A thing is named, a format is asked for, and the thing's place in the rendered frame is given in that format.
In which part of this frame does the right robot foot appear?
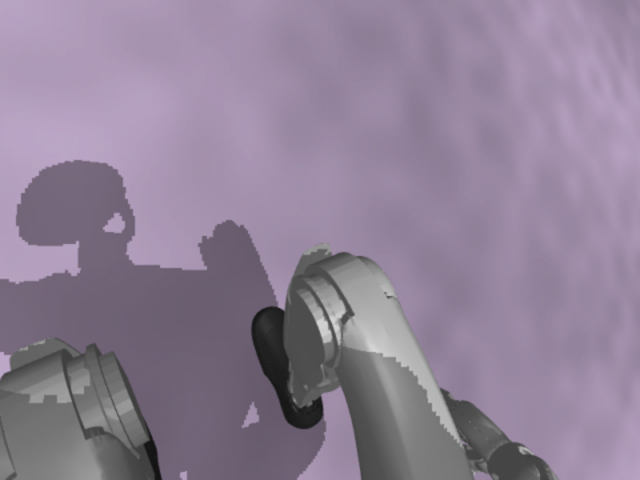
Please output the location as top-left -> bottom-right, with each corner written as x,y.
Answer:
251,306 -> 323,429

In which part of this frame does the right robot hand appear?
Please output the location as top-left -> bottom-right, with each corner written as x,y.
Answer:
439,387 -> 511,476

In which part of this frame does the right robot arm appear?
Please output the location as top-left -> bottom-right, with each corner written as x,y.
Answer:
487,442 -> 560,480

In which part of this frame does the left robot foot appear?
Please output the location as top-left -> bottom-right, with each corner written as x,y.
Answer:
144,420 -> 162,480

